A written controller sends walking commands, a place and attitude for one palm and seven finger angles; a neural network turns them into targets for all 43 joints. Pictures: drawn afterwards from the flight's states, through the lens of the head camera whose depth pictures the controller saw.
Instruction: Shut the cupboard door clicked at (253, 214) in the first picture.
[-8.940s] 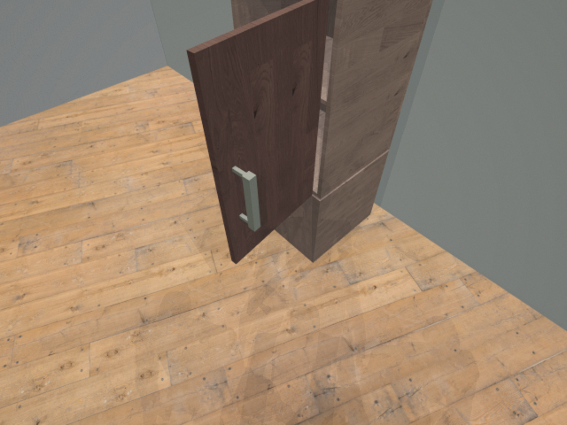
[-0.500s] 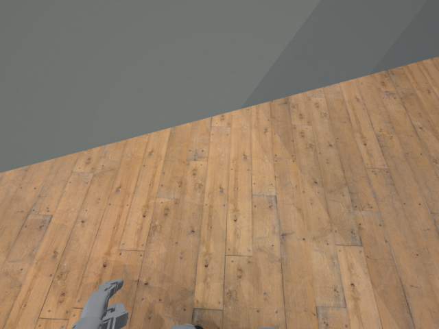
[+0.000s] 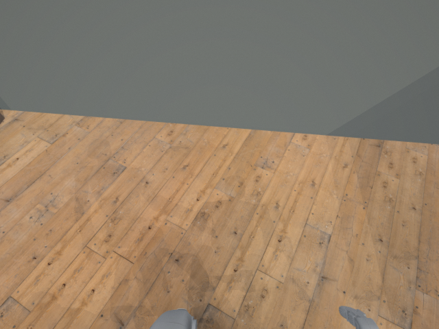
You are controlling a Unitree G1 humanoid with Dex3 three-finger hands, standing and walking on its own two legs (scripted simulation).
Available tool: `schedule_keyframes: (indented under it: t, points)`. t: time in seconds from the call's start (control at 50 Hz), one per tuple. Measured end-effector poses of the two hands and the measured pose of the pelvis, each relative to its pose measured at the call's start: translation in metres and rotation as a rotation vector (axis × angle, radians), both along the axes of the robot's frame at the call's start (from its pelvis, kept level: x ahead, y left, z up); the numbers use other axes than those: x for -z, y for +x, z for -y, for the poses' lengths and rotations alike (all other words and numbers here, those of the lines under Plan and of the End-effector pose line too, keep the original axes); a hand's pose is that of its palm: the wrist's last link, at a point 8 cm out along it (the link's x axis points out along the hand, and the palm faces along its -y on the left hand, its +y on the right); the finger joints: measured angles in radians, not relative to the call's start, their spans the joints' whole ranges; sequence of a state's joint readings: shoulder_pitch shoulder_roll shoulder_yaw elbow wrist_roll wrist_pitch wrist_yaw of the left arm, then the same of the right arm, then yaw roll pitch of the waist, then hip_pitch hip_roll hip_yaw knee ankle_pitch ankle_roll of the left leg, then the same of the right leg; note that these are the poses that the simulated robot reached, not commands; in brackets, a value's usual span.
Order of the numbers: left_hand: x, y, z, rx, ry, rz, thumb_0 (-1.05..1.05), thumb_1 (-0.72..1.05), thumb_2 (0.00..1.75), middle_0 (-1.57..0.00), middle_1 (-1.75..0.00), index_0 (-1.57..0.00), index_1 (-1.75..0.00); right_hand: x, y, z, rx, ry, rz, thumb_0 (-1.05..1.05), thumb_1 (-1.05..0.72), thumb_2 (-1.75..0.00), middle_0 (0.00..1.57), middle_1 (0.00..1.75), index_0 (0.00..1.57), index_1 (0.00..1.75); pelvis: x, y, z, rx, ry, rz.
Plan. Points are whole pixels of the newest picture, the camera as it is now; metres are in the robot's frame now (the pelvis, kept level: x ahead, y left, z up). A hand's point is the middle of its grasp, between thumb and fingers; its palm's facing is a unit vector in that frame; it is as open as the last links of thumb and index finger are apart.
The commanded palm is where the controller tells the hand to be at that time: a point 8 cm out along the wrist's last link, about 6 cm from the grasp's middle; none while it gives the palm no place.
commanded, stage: walk to a spot facing it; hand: left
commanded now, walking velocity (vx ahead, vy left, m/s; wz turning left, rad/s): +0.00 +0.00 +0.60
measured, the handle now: out of the picture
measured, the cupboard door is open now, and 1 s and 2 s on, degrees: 97 97 97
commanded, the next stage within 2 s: none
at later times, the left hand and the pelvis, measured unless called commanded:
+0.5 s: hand (96, 323) +0.13 +0.26 -0.14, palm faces +0.21 -0.96 -0.21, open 7.4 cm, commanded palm none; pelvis +0.04 +0.03 +0.01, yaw +14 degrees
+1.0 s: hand out of the picture +0.09 +0.18 -0.14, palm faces +0.59 -0.75 -0.28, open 7.2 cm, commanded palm none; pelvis +0.19 +0.00 +0.01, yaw +36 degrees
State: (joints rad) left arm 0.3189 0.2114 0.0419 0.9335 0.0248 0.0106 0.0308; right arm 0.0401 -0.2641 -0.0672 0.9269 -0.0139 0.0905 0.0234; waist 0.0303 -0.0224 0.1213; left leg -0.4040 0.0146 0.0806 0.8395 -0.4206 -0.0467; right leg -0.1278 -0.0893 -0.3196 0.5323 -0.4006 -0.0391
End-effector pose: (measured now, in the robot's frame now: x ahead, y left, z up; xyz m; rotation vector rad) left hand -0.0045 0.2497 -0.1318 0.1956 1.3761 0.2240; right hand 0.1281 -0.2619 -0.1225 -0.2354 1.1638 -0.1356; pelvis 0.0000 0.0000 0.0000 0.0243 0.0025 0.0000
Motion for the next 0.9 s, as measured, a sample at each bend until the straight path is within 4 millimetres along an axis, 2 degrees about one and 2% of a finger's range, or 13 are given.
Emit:
schedule_keyframes:
  t: [0.08, 0.14, 0.26, 0.38, 0.54, 0.6, 0.64, 0.7, 0.74, 0.82, 0.9]
  points:
    - [0.021, -0.028, -0.020, -0.074, -0.027, -0.052, 0.00, 0.91, 0.90, -0.20, -0.30, -0.20, -0.30, -0.005, 0.045, -0.030, -0.103, -0.022, 0.099, 0.00, -0.91, -0.90, 0.20, 0.30, 0.20, 0.29, 0.014, 0.005, -0.016, -0.050, -0.010, -0.001]
    - [0.027, -0.026, -0.033, -0.109, -0.033, -0.057, 0.01, 0.91, 0.90, -0.20, -0.30, -0.20, -0.29, -0.010, 0.055, -0.049, -0.149, -0.028, 0.130, 0.00, -0.91, -0.90, 0.20, 0.30, 0.20, 0.29, 0.014, 0.005, -0.026, -0.081, -0.017, 0.011]
    - [0.011, 0.023, -0.051, -0.127, -0.042, 0.108, 0.01, 0.91, 0.90, -0.20, -0.30, -0.20, -0.29, -0.021, 0.031, -0.067, -0.177, -0.043, 0.048, 0.00, -0.91, -0.90, 0.20, 0.30, 0.20, 0.30, -0.003, 0.006, -0.036, -0.145, -0.055, 0.012]
    - [-0.006, 0.068, -0.058, -0.109, -0.040, 0.233, 0.00, 0.91, 0.90, -0.20, -0.30, -0.20, -0.29, -0.020, -0.004, -0.068, -0.149, -0.025, -0.051, 0.00, -0.91, -0.90, 0.20, 0.30, 0.20, 0.30, -0.012, 0.018, -0.037, -0.196, -0.069, -0.003]
    - [-0.021, 0.130, -0.051, -0.092, -0.018, 0.313, 0.01, 0.91, 0.90, -0.20, -0.30, -0.20, -0.29, -0.014, -0.046, -0.042, -0.092, -0.025, -0.226, 0.00, -0.91, -0.90, 0.20, 0.30, 0.20, 0.30, -0.014, 0.049, -0.023, -0.271, -0.054, -0.028]
    - [-0.027, 0.159, -0.041, -0.085, -0.007, 0.351, 0.01, 0.91, 0.90, -0.20, -0.30, -0.20, -0.29, -0.009, -0.050, -0.027, -0.083, -0.026, -0.295, 0.00, -0.91, -0.90, 0.20, 0.30, 0.20, 0.30, -0.012, 0.066, -0.013, -0.303, -0.043, -0.034]
    - [-0.031, 0.179, -0.033, -0.086, 0.002, 0.380, 0.01, 0.91, 0.90, -0.20, -0.30, -0.20, -0.29, -0.004, -0.047, -0.016, -0.084, -0.025, -0.335, 0.00, -0.91, -0.90, 0.20, 0.30, 0.20, 0.30, -0.010, 0.078, -0.005, -0.325, -0.035, -0.035]
    - [-0.032, 0.201, -0.021, -0.106, 0.028, 0.434, 0.01, 0.91, 0.90, -0.20, -0.30, -0.20, -0.29, 0.011, -0.027, 0.000, -0.104, -0.020, -0.375, 0.00, -0.91, -0.90, 0.20, 0.30, 0.20, 0.30, 0.001, 0.101, 0.007, -0.364, -0.019, -0.029]
    - [-0.034, 0.201, -0.012, -0.143, 0.040, 0.440, 0.00, 0.91, 0.90, -0.20, -0.30, -0.20, -0.30, 0.017, 0.000, 0.006, -0.143, -0.020, -0.379, 0.00, -0.91, -0.90, 0.20, 0.30, 0.20, 0.30, 0.001, 0.113, 0.012, -0.407, -0.020, -0.010]
    - [-0.036, 0.173, 0.004, -0.272, 0.039, 0.378, 0.00, 0.91, 0.90, -0.20, -0.30, -0.20, -0.30, 0.014, 0.082, 0.001, -0.260, -0.010, -0.308, 0.01, -0.91, -0.90, 0.20, 0.30, 0.20, 0.30, -0.009, 0.139, 0.015, -0.483, 0.003, 0.001]
    - [-0.030, 0.126, 0.020, -0.440, 0.045, 0.271, -0.01, 0.93, 0.90, -0.20, -0.30, -0.20, -0.30, 0.007, 0.175, -0.024, -0.388, -0.003, -0.194, 0.01, -0.91, -0.90, 0.20, 0.30, 0.20, 0.29, -0.015, 0.165, 0.012, -0.552, 0.011, 0.000]
